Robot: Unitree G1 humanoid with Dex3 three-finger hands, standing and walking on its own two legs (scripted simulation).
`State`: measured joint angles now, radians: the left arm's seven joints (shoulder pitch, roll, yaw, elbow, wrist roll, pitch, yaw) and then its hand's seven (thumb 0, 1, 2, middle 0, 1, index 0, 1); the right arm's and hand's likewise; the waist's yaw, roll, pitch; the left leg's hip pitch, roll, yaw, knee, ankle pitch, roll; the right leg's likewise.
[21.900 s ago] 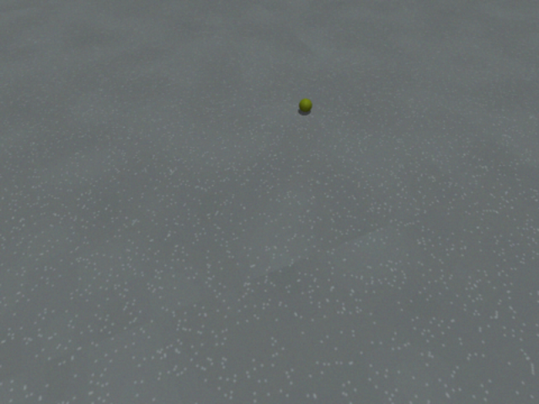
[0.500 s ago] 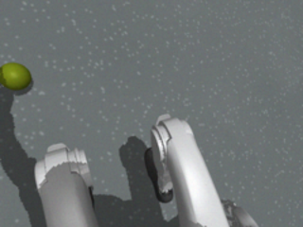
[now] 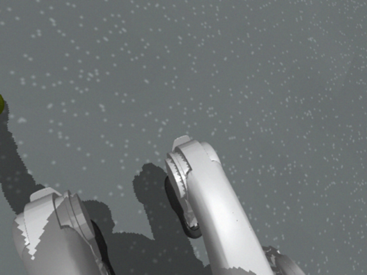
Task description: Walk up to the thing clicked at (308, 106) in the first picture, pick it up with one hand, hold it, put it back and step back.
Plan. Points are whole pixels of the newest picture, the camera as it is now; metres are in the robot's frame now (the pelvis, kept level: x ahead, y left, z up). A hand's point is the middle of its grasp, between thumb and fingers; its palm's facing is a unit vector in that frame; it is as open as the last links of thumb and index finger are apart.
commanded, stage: approach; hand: left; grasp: from above
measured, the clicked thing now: out of the picture +0.53 +0.28 -0.29
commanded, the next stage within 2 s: close in in 0.06 s
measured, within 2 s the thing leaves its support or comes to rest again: neither
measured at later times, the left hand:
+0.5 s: hand out of the picture +0.52 +0.29 -0.20, palm faces -0.45 -0.08 -0.89, open 13.2 cm
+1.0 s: hand out of the picture +0.53 +0.29 -0.25, palm faces -0.45 -0.10 -0.89, open 13.9 cm
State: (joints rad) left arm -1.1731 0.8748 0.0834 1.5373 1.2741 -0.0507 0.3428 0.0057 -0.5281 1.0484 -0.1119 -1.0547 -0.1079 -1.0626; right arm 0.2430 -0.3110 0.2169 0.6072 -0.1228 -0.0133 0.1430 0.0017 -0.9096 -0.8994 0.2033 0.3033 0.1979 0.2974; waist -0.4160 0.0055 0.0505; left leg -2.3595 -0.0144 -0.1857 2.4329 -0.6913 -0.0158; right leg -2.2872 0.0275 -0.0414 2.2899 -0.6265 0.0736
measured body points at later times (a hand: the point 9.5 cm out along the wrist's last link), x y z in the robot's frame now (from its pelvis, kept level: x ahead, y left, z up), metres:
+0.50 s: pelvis +0.00 +0.01 +0.00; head +0.28 +0.11 +0.34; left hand +0.54 +0.29 -0.15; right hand +0.04 -0.27 -0.06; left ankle +0.07 +0.13 -0.29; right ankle +0.12 -0.14 -0.29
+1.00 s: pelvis +0.00 +0.01 -0.01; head +0.30 +0.11 +0.30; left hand +0.55 +0.29 -0.19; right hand -0.01 -0.24 -0.06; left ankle +0.07 +0.13 -0.29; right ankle +0.12 -0.14 -0.29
